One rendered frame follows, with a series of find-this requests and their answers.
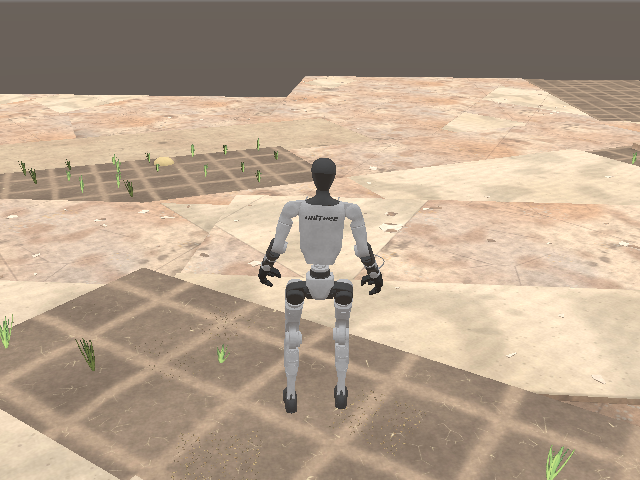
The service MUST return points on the robot left foot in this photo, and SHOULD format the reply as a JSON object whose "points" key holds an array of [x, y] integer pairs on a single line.
{"points": [[290, 405]]}

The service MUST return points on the left robot upper arm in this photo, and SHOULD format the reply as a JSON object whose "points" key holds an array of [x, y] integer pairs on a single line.
{"points": [[291, 209]]}

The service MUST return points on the right robot upper arm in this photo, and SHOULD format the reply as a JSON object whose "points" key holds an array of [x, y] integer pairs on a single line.
{"points": [[353, 212]]}

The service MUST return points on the left robot forearm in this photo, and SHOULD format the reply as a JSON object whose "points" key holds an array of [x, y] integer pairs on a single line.
{"points": [[269, 258]]}

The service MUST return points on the right robot forearm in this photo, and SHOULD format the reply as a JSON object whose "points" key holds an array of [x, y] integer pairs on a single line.
{"points": [[370, 264]]}

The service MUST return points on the humanoid robot head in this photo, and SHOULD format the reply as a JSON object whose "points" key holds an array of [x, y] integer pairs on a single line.
{"points": [[323, 174]]}

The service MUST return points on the left robot hand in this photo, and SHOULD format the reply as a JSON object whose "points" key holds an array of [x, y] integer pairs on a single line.
{"points": [[262, 275]]}

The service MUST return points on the right robot hand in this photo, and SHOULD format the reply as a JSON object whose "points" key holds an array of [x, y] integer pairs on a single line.
{"points": [[377, 281]]}

